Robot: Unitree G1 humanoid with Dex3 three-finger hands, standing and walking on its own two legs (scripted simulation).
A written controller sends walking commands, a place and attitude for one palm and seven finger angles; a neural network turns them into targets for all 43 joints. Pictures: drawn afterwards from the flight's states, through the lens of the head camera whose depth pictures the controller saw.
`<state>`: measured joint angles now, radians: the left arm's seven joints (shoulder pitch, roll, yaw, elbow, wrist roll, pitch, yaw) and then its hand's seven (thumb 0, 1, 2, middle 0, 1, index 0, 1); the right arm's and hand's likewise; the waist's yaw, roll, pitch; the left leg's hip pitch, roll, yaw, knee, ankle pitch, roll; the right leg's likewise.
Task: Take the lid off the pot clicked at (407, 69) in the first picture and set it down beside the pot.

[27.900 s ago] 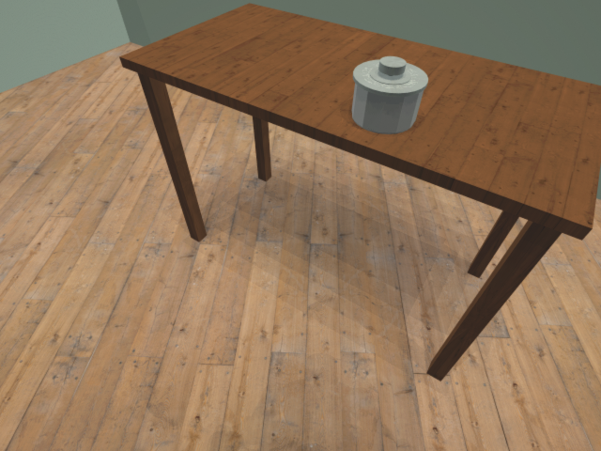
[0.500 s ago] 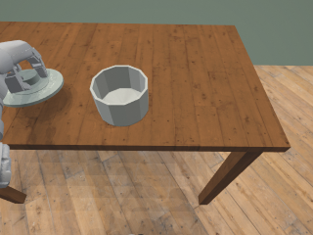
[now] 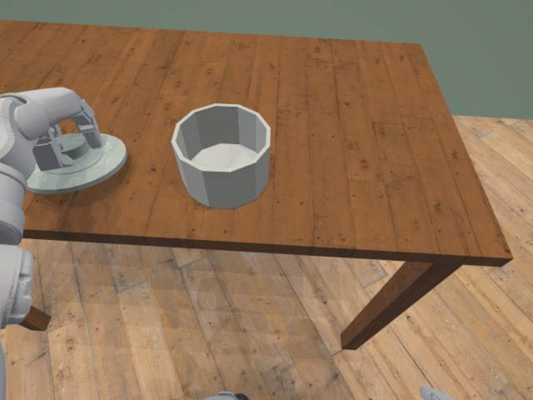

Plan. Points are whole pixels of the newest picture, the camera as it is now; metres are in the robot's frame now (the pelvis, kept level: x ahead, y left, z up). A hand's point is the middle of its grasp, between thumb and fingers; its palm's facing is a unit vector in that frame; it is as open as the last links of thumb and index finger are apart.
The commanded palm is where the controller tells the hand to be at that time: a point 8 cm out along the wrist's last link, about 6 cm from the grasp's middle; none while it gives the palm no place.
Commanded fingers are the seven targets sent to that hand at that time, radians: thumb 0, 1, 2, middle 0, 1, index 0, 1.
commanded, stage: lower the lid onto the table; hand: left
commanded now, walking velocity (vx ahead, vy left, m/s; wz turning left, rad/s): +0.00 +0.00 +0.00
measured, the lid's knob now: (68, 147) +0.47 +0.31 +0.10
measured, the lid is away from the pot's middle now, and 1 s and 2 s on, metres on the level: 0.24 0.24 0.24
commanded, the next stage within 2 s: open the fingers wide in 0.56 s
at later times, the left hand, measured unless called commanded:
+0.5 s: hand (69, 146) +0.46 +0.30 +0.11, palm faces -0.45 -0.14 -0.88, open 8.0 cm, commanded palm +0.48 +0.30 +0.17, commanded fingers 0.00 0.41 1.28 -0.87 -0.79 -0.92 -0.82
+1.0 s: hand (67, 156) +0.45 +0.30 +0.10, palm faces -0.40 -0.06 -0.92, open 8.0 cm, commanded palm +0.47 +0.30 +0.16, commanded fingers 0.00 0.19 1.05 -0.66 -0.77 -0.69 -0.79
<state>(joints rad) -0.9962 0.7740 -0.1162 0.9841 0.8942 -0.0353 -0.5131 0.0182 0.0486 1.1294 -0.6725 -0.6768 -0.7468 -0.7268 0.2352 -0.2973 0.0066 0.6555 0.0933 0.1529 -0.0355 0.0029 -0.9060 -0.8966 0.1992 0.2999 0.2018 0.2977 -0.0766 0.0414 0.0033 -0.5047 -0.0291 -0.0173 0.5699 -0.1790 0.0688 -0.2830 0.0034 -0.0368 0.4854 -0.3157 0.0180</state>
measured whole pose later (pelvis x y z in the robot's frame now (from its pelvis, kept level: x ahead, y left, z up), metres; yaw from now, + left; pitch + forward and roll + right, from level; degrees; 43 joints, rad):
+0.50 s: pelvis +0.00 +0.01 -0.01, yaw -2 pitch +9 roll -3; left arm -1.01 0.79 -0.07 1.09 0.92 -0.08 -0.46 0.01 0.03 1.12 -0.68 -0.69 -0.76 -0.74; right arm 0.32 -0.30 0.00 0.67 0.09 0.17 -0.04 0.00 -0.91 -0.90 0.20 0.30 0.20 0.30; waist -0.11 0.04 -0.03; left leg -0.57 -0.02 0.01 0.62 -0.21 0.08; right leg -0.36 0.00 -0.01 0.55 -0.34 0.02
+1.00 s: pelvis -0.01 +0.00 -0.01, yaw -2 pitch +10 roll -3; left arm -0.95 0.81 -0.06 0.98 0.93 -0.15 -0.41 0.00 0.08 1.04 -0.63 -0.74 -0.71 -0.78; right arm 0.28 -0.29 0.01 0.64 0.10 0.23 -0.05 0.00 -0.91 -0.90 0.20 0.30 0.20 0.30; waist -0.09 0.03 -0.04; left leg -0.65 -0.01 0.00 0.70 -0.23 0.07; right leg -0.44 0.02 -0.02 0.63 -0.37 0.02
